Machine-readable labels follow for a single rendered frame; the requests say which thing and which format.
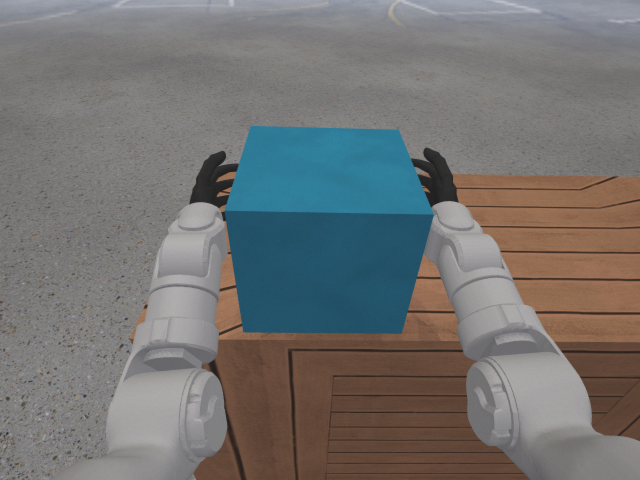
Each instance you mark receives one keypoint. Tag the robot right hand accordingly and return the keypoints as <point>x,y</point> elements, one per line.
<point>440,184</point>

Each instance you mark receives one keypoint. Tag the left robot forearm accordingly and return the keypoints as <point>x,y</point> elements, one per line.
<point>179,330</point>

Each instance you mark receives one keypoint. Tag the carton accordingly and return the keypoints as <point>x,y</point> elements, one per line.
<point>327,229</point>

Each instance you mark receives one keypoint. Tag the right robot forearm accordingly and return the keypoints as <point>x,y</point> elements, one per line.
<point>492,317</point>

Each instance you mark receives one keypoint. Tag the robot left upper arm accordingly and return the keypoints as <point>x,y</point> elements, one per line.
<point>161,426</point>

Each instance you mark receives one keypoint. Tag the pedestal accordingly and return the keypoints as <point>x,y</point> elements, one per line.
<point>371,406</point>

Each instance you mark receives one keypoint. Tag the robot right upper arm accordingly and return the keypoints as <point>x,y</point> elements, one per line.
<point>534,408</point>

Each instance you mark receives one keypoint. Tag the robot left hand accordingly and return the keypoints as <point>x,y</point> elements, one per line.
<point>206,188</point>

